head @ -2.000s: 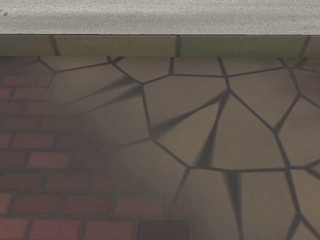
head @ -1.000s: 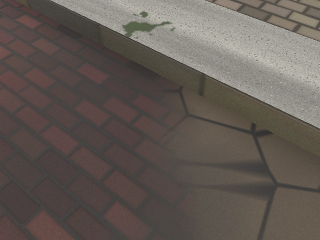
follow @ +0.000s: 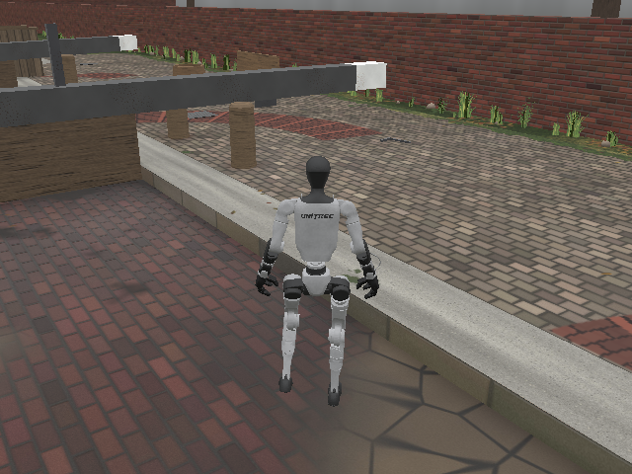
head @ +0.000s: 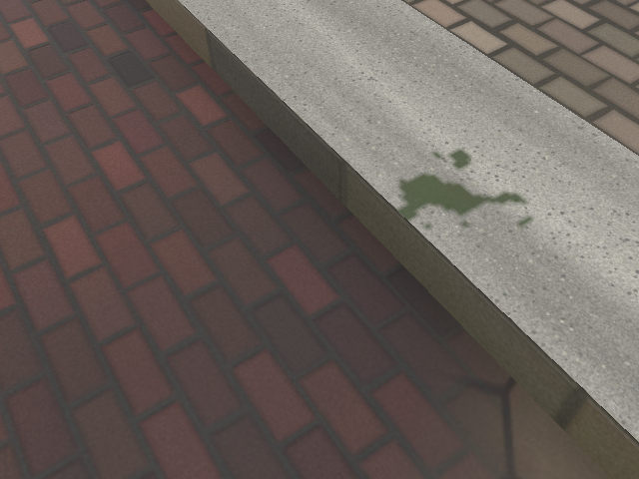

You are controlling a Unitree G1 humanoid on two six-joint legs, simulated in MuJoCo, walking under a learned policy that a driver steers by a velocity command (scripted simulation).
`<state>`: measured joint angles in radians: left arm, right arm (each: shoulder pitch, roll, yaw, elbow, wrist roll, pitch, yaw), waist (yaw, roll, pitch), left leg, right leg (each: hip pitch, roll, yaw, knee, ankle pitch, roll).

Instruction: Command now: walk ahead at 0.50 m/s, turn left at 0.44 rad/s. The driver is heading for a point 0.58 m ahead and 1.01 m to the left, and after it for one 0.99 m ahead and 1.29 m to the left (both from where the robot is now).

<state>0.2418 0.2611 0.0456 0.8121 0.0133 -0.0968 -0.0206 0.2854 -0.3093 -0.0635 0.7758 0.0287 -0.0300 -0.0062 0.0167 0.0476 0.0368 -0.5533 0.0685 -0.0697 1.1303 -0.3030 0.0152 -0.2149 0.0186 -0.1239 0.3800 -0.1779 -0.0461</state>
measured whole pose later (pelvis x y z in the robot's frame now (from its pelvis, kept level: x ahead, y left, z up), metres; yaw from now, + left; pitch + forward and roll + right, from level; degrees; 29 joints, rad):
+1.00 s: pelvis +0.48 +0.09 -0.01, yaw +35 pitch +1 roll +0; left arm 0.10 0.25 0.04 0.72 0.03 -0.02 0.02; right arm 0.22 -0.33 -0.08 0.65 0.02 0.06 -0.04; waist 0.00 0.02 0.08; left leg -0.51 0.01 -0.05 1.10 -0.46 -0.08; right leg -0.36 -0.01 -0.08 0.43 -0.09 -0.04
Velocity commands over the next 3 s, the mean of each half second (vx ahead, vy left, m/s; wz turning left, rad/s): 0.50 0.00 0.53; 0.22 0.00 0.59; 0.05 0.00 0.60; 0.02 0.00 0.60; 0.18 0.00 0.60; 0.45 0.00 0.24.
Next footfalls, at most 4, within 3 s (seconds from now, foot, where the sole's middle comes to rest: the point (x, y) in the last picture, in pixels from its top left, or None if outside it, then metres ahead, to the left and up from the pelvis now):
0.32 left None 0.34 0.16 -0.78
0.78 right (317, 403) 0.64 0.07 -0.78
1.22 left None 0.44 0.24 -0.78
1.68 right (289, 410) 0.63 0.13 -0.78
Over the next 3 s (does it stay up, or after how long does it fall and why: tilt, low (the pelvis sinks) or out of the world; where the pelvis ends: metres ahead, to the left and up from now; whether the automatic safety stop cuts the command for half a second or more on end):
stays up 0.46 0.47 -0.02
